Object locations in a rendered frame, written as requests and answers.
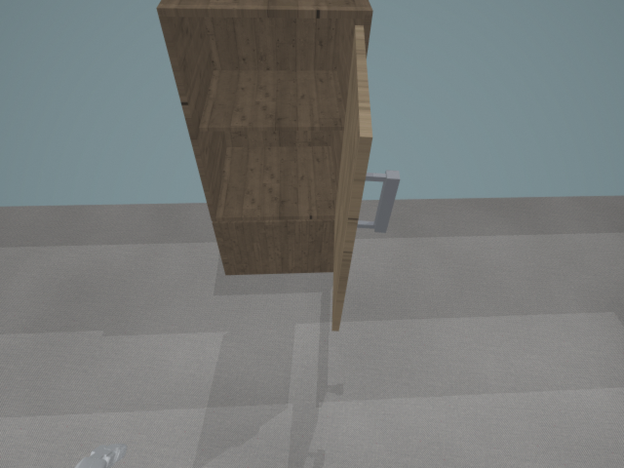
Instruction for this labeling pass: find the handle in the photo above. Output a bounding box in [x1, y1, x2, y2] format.
[357, 170, 400, 233]

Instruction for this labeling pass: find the cupboard door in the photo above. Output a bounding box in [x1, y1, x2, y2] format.
[331, 25, 372, 332]

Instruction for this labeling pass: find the robot left hand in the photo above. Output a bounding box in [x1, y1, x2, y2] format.
[75, 444, 128, 468]

